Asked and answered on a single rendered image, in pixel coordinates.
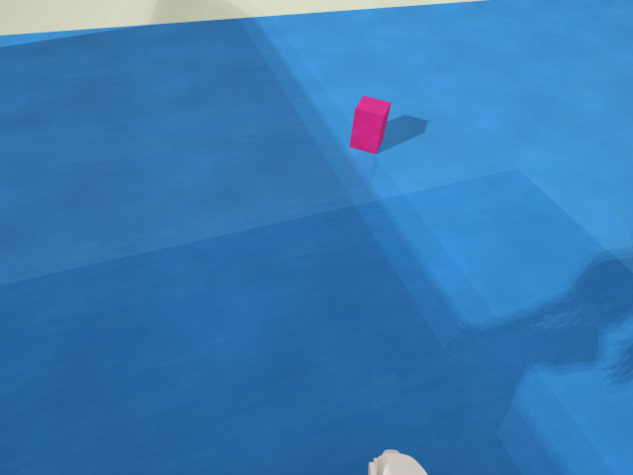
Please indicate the carton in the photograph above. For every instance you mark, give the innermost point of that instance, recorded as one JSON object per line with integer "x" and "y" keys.
{"x": 370, "y": 119}

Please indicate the right robot thigh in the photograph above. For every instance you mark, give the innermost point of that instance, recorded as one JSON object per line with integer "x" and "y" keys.
{"x": 395, "y": 464}

